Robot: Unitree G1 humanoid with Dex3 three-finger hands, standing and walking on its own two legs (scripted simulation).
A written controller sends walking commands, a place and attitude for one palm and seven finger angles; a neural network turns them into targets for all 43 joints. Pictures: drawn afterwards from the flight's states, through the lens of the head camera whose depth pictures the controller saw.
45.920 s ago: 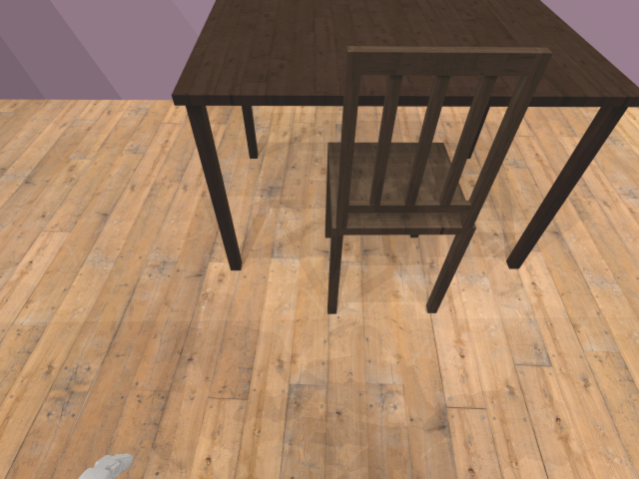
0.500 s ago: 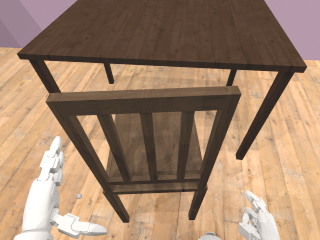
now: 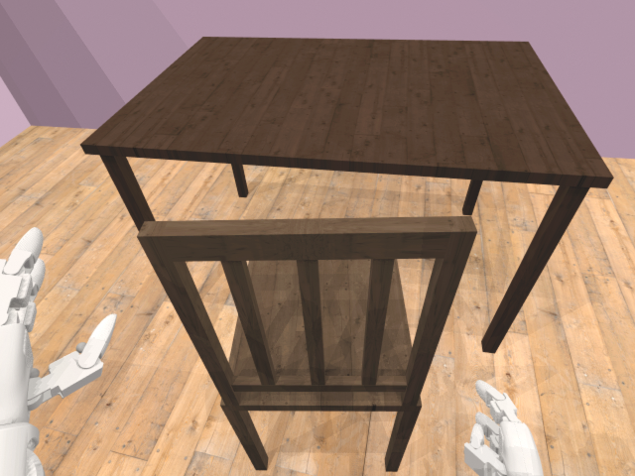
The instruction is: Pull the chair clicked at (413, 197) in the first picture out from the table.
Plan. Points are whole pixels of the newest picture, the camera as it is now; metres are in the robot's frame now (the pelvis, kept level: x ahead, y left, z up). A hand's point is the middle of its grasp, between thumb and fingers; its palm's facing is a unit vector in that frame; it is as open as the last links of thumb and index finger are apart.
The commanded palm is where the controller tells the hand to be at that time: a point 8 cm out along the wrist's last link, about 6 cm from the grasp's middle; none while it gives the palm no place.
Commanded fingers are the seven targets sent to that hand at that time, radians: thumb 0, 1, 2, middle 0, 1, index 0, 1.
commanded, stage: draw the hand back to the body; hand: left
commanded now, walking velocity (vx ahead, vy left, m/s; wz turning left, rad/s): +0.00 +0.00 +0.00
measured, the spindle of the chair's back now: (313, 329) +0.34 +0.06 -0.03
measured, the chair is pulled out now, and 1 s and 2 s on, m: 0.25 0.25 0.25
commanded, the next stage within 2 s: step back with the hand held close in 0.46 s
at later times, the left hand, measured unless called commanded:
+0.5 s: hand (62, 318) +0.20 +0.27 +0.18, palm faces +0.51 -0.75 -0.42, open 7.4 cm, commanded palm +0.15 +0.31 +0.19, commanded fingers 0.00 0.90 0.90 -0.20 -0.30 -0.20 -0.30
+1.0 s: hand (75, 318) +0.20 +0.25 +0.18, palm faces +0.40 -0.72 -0.57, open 7.4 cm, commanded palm +0.14 +0.30 +0.19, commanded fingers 0.00 0.90 0.90 -0.20 -0.30 -0.20 -0.30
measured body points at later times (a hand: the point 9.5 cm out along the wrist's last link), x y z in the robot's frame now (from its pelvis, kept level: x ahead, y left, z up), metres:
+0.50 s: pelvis +0.01 +0.01 +0.01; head +0.00 -0.01 +0.46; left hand +0.16 +0.31 +0.20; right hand +0.19 -0.22 -0.08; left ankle -0.10 +0.15 -0.72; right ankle +0.07 -0.17 -0.72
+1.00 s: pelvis -0.01 +0.00 +0.01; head +0.03 -0.03 +0.45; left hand +0.17 +0.29 +0.21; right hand +0.16 -0.23 -0.10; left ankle -0.10 +0.15 -0.72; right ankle +0.07 -0.17 -0.72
